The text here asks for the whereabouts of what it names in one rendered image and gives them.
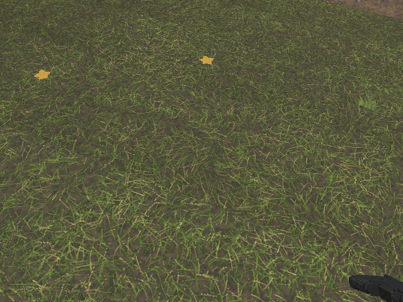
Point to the robot right hand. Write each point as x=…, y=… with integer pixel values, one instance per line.
x=387, y=287

